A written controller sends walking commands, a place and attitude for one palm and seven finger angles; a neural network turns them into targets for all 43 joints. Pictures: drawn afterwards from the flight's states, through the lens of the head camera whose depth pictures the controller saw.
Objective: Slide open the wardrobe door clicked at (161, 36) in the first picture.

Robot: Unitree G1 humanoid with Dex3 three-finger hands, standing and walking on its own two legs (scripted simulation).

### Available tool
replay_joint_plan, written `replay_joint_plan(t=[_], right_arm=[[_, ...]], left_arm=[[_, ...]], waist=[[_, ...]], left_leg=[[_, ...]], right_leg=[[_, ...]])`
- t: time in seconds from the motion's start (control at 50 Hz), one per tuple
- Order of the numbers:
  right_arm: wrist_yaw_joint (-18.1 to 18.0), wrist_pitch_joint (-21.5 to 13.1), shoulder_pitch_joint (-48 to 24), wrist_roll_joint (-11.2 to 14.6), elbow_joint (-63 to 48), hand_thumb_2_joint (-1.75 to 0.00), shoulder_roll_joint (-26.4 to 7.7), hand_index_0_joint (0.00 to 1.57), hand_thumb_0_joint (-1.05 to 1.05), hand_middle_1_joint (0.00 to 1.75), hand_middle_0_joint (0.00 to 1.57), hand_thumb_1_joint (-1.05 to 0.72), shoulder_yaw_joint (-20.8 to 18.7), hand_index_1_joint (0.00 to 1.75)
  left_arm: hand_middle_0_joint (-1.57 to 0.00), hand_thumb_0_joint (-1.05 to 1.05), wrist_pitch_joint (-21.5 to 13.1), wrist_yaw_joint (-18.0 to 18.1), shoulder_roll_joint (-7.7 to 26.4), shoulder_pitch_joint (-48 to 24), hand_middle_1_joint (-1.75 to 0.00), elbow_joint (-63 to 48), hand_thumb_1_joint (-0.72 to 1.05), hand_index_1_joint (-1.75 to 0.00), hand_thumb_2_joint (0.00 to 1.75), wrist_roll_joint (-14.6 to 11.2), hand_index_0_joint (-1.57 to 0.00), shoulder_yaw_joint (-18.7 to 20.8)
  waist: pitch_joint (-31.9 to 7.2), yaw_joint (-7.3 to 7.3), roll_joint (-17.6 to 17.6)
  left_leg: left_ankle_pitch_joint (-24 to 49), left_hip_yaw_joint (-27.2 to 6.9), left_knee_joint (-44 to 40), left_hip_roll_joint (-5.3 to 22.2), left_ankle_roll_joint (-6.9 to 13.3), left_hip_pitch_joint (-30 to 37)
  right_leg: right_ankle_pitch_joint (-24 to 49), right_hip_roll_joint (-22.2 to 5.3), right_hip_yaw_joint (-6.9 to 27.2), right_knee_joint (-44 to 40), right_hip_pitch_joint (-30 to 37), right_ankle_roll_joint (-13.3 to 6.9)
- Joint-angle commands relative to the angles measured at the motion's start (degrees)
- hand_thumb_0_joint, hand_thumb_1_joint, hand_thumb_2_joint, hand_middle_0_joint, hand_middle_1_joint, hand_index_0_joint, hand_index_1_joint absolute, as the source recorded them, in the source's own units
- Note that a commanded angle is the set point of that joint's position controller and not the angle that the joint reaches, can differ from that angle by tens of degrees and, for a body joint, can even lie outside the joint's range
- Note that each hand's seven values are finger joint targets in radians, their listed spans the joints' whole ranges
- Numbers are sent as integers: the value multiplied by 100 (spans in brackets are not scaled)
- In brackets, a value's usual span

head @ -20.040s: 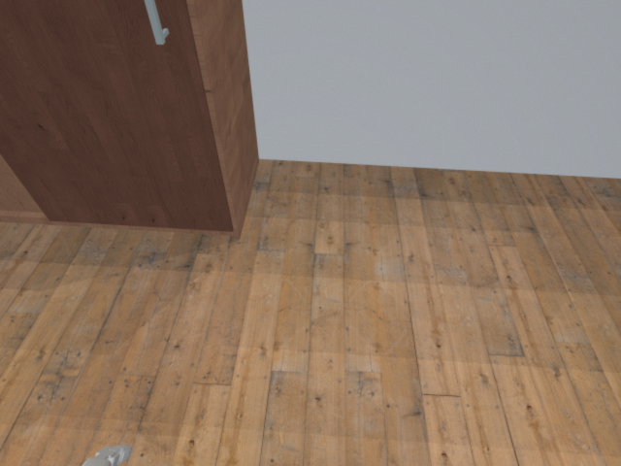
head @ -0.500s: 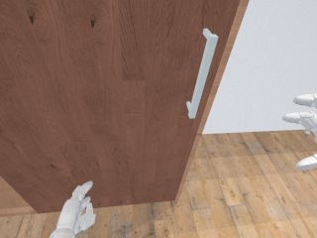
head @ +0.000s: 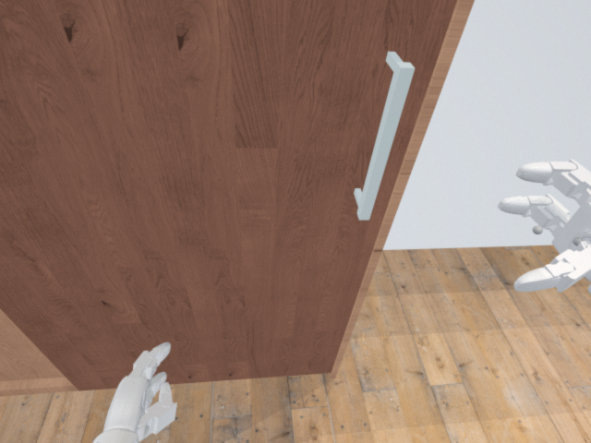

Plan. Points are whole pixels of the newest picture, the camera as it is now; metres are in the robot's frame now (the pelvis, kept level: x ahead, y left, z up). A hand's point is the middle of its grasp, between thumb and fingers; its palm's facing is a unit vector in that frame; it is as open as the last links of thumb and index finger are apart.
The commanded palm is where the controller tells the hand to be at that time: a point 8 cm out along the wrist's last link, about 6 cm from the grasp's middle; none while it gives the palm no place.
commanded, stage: move the hooked fingers beside the handle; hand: right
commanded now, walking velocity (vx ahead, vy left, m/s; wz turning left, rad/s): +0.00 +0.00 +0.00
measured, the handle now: (376, 145) +0.48 -0.09 +0.20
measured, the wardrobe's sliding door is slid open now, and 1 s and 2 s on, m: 0.00 0.00 0.00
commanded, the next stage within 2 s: feel for the door with the fingertips in 1.92 s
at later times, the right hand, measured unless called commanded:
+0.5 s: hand (478, 196) +0.37 -0.20 +0.20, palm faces -0.06 +1.00 -0.05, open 14.0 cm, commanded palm +0.35 -0.25 +0.21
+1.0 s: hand (447, 173) +0.42 -0.18 +0.20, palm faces -0.08 +1.00 -0.02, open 14.0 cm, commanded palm +0.40 -0.22 +0.20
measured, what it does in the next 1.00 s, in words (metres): stands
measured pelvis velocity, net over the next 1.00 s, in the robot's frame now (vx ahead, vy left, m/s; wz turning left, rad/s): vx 0.01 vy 0.00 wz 0.02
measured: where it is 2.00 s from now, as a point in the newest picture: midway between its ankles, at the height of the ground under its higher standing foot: outside the picture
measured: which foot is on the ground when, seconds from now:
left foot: down 0.00-1.00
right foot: down 0.00-1.00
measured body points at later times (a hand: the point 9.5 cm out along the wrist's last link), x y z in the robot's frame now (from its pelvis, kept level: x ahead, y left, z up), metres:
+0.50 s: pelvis +0.00 +0.00 +0.00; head -0.01 +0.02 +0.45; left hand +0.17 +0.24 -0.08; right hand +0.37 -0.26 +0.20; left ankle -0.01 +0.11 -0.74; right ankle -0.01 -0.11 -0.74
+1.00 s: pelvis +0.01 +0.00 +0.00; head +0.01 +0.02 +0.45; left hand +0.14 +0.26 -0.09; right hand +0.42 -0.23 +0.20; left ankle -0.01 +0.11 -0.74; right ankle -0.01 -0.11 -0.74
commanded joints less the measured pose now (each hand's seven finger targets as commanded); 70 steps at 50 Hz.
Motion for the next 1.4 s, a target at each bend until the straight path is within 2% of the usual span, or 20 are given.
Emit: replay_joint_plan(t=[0.0,0.04,0.1,0.22,0.3,0.34,0.44,0.48,0.54,0.62,0.64,0.72,0.78,1.0,1.04,1.1,1.16,1.22,1.26,1.38], right_arm=[[-66,-411,-2219,109,-1373,-30,-1397,30,0,120,30,50,-340,120],[-131,-403,-2013,105,-1205,-30,-1488,30,0,120,30,50,-440,120],[-200,-333,-2424,54,-824,-30,-1317,30,0,120,30,50,-234,120],[-413,-432,-3097,-67,-991,-30,-1103,30,0,120,30,50,70,120],[-502,-389,-3205,-84,-448,-30,-1018,30,0,120,30,50,118,120],[-563,-342,-3047,-154,-311,-30,-1273,30,0,120,30,50,-80,120],[-630,-336,-3419,-192,97,-30,-1154,30,0,120,30,50,103,120],[-647,-417,-3693,-188,138,-30,-1215,30,0,120,30,50,55,120],[-633,-595,-4124,-230,-153,-30,-943,30,0,120,30,50,416,120],[-698,-619,-4072,-210,193,-30,-1001,30,0,120,30,50,240,120],[-701,-579,-3856,-212,441,-30,-932,30,0,120,30,50,301,120],[-783,-527,-4129,-272,709,-30,-960,30,0,120,30,50,340,120],[-849,-693,-4408,-324,453,-30,-1172,30,0,120,30,50,184,120],[-921,-758,-4752,-347,991,-30,-691,30,0,120,30,50,577,120],[-979,-790,-4801,-352,1125,-30,-748,30,0,120,30,50,541,120],[-1061,-926,-5299,-388,1029,-30,-509,30,0,120,30,50,747,120],[-1145,-1008,-5016,-415,1258,-30,-888,30,0,120,30,50,344,120],[-1147,-1035,-5031,-482,1468,-30,-833,30,0,120,30,50,438,120],[-1153,-1091,-4894,-505,1286,-30,-949,30,0,120,30,50,339,120],[-1099,-981,-4881,-394,986,-30,-437,30,0,120,30,50,686,120]], left_arm=[[-20,0,-347,50,618,-776,-30,-969,90,-30,90,8,-20,286],[-20,0,-328,41,635,-714,-30,-912,90,-30,90,24,-20,304],[-20,0,-270,63,656,-694,-30,-858,90,-30,90,4,-20,297],[-20,0,-225,83,616,-686,-30,-882,90,-30,90,29,-20,288],[-20,0,-136,71,649,-613,-30,-773,90,-30,90,32,-20,300],[-20,0,-76,46,680,-600,-30,-780,90,-30,90,33,-20,318],[-20,0,38,55,690,-518,-30,-766,90,-30,90,16,-20,331],[-20,0,43,73,697,-497,-30,-770,90,-30,90,25,-20,351],[-20,0,40,64,656,-472,-30,-785,90,-30,90,17,-20,355],[-20,0,55,70,687,-373,-30,-699,90,-30,90,38,-20,385],[-20,0,88,54,702,-322,-30,-663,90,-30,90,39,-20,394],[-20,0,180,56,733,-277,-30,-656,90,-30,90,16,-20,420],[-20,0,210,38,724,-230,-30,-683,90,-30,90,42,-20,443],[-20,0,328,14,719,-55,-30,-564,90,-30,90,33,-20,478],[-20,0,359,20,739,9,-30,-513,90,-30,90,38,-20,494],[-20,0,346,19,703,38,-30,-479,90,-30,90,57,-20,485],[-20,0,374,-3,731,78,-30,-472,90,-30,90,95,-20,487],[-20,0,407,-7,722,73,-30,-478,90,-30,90,78,-20,478],[-20,0,422,-31,730,55,-30,-555,90,-30,90,80,-20,484],[-20,0,394,-42,698,-2,-30,-584,90,-30,90,59,-20,492]], waist=[[-1264,19,-219],[-1181,-28,14],[-956,67,8],[-1379,92,-155],[-1228,131,164],[-1308,31,106],[-1154,152,308],[-1296,187,322],[-1596,247,-112],[-1635,219,52],[-1502,214,278],[-1360,275,332],[-1806,236,145],[-1574,375,113],[-1568,377,310],[-1732,451,84],[-1812,306,291],[-1570,339,281],[-1725,262,240],[-1631,338,123]], left_leg=[[1716,-135,-318,21,83,0],[1732,-138,-353,20,90,51],[1429,-134,-373,19,75,-163],[1543,-133,-299,34,122,-44],[1610,-150,-341,33,106,-30],[1695,-195,-346,51,122,105],[1654,-216,-395,49,98,34],[1711,-232,-375,54,95,75],[1926,-261,-333,56,125,98],[2152,-233,-291,50,124,166],[2187,-240,-324,46,109,179],[2014,-253,-359,60,88,100],[2398,-290,-278,65,113,390],[2311,-261,-310,22,115,104],[2229,-249,-327,11,117,106],[2215,-249,-291,1,134,33],[2258,-276,-293,5,132,254],[2130,-278,-317,12,126,187],[2227,-286,-292,21,142,323],[2106,-248,-330,-23,137,89]], right_leg=[[1650,-47,351,-304,738,-112],[1663,-74,357,-297,638,-112],[1349,-59,371,-365,517,-106],[1593,-58,422,-367,790,-94],[1527,-58,371,-393,625,-115],[1626,-62,319,-371,579,-114],[1512,-80,276,-376,447,-135],[1515,-63,276,-365,484,-148],[1798,-67,252,-283,775,-150],[1965,-55,259,-292,734,-137],[1954,-74,235,-279,607,-154],[1689,-59,186,-339,432,-160],[2073,-56,181,-282,606,-180],[1998,-73,160,-282,572,-167],[1974,-96,168,-270,554,-173],[2070,-93,212,-278,725,-162],[2045,-86,193,-308,577,-173],[1846,-98,151,-374,431,-165],[2005,-115,170,-380,487,-168],[1986,-131,204,-380,675,-153]])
